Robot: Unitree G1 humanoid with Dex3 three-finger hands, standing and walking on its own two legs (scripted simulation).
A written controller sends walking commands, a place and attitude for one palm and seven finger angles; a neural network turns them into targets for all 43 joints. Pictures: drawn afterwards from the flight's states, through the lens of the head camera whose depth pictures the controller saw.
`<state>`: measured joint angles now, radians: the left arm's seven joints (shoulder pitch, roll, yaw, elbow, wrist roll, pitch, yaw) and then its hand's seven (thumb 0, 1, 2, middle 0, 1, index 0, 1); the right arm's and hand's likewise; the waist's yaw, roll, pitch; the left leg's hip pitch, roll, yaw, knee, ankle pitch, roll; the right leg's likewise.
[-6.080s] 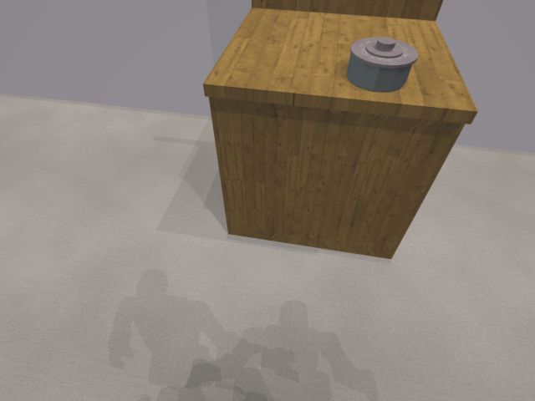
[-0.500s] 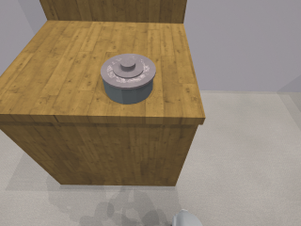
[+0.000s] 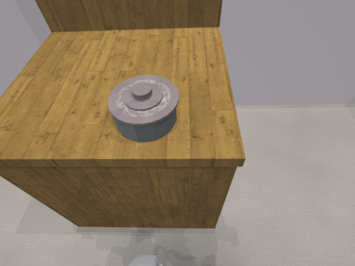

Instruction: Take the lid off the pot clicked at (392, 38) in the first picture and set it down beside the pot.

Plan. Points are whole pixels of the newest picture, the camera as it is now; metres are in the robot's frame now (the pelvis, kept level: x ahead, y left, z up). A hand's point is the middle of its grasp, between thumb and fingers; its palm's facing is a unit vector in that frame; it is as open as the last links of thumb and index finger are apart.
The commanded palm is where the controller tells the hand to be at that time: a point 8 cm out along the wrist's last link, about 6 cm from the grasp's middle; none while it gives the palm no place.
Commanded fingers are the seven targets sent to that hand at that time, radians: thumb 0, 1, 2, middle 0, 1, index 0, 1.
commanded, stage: come to a stop and stand still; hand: left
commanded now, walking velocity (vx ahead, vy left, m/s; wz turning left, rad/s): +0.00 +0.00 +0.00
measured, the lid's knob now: (142, 90) +0.49 +0.13 +0.11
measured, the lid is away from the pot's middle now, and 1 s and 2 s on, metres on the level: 0.00 0.00 0.00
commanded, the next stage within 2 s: look again from close up in 0.78 s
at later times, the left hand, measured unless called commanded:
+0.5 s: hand out of the picture +0.00 +0.26 -0.17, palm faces +0.01 -0.97 -0.23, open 7.4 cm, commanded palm none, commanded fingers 0.00 0.90 0.90 -0.20 -0.30 -0.20 -0.30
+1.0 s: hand out of the picture +0.04 +0.26 -0.17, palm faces +0.01 -0.98 -0.21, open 7.3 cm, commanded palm none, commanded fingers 0.00 0.90 0.90 -0.20 -0.30 -0.20 -0.30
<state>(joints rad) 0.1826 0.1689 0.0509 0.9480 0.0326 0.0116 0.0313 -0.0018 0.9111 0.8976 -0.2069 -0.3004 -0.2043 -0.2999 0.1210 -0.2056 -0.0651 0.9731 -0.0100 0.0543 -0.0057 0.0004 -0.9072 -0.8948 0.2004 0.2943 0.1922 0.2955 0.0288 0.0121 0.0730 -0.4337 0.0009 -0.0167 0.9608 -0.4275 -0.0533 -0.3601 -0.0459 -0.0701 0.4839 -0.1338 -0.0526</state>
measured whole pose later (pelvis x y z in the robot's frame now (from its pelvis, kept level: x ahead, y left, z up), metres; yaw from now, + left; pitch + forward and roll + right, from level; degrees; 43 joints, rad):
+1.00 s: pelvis +0.02 +0.08 +0.00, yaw +0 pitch +0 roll +0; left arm 0.26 0.15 0.00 1.07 0.01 0.01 0.04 0.01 0.92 0.90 -0.20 -0.30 -0.20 -0.30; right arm 0.30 -0.14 0.01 1.08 -0.01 -0.02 -0.04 0.01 -0.91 -0.89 0.20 0.29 0.20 0.30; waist -0.01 0.02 0.04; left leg -0.11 -0.06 0.07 0.43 -0.32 0.08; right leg -0.24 -0.02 0.00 0.49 -0.24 0.02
